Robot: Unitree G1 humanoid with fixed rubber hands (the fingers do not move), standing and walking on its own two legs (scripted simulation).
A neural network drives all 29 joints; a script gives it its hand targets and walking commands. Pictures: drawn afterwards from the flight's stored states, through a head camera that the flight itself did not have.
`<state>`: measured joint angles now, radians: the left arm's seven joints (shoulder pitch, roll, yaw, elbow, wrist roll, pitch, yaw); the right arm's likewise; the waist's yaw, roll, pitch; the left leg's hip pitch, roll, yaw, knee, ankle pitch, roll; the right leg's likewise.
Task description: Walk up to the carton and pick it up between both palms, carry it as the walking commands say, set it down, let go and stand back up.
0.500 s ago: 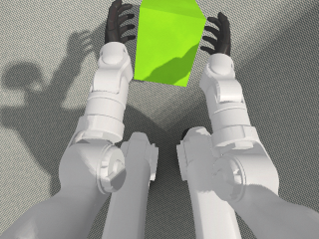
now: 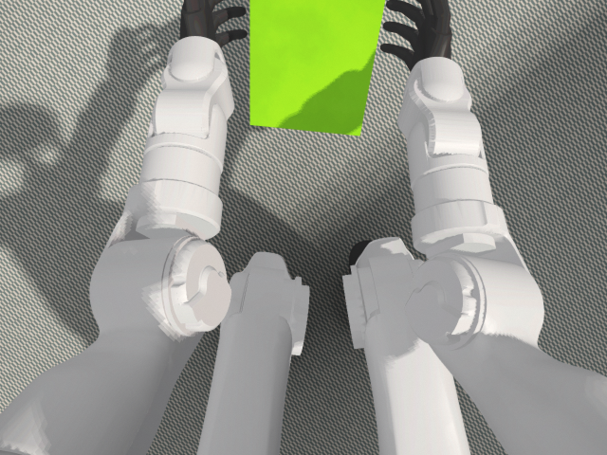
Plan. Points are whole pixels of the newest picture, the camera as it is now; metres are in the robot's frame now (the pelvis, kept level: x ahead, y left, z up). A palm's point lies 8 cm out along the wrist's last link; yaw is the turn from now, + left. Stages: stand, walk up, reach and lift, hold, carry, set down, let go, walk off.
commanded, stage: set down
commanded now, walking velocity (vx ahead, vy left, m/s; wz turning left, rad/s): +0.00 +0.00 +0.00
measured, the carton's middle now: (313, 41) +0.59 -0.04 -0.26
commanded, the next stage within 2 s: none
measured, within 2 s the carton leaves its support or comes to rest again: neither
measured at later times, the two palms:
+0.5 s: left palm (207, 21) +0.57 +0.08 -0.13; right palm (426, 42) +0.54 -0.15 -0.14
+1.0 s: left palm (205, 29) +0.56 +0.08 -0.13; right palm (423, 55) +0.53 -0.15 -0.15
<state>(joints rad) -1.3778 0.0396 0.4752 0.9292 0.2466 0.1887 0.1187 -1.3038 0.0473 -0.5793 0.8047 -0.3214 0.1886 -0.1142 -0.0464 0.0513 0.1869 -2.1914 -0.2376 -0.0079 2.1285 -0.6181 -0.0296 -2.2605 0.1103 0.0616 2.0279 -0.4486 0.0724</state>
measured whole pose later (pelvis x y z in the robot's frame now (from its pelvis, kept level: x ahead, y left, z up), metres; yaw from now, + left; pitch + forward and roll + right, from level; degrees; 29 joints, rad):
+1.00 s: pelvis +0.02 +0.00 +0.01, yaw +0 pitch +44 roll -1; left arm -1.40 0.03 0.48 0.98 0.27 0.07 0.08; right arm -1.29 0.01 -0.66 0.85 -0.40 0.11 -0.03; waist -0.03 0.04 0.14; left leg -2.23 -0.25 -0.02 2.11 -0.65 -0.02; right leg -2.30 0.10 0.05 2.01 -0.49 0.07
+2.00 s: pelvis +0.02 +0.00 +0.00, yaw +1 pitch +43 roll -2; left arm -1.30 0.16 0.18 1.09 0.07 0.04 0.14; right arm -1.29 -0.11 -0.45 1.09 -0.13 -0.01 -0.10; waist -0.08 0.03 0.23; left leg -2.22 -0.20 -0.01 2.12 -0.64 0.00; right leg -2.27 0.08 0.03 2.03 -0.50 0.06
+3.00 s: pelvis -0.01 -0.02 +0.15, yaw +2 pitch +28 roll +0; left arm -1.31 0.29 0.13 0.63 -0.10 0.33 0.13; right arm -1.21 -0.14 -0.30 0.51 0.05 0.34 -0.22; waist -0.07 0.01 0.51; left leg -1.63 -0.10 -0.01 1.66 -0.51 0.01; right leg -1.68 0.06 0.03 1.59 -0.39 0.01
